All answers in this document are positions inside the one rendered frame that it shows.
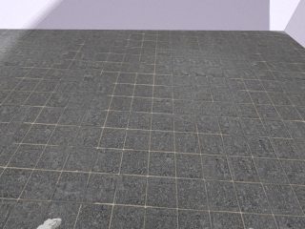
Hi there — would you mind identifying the left robot hand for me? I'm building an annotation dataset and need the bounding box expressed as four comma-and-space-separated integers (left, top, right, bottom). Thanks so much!
37, 218, 62, 229

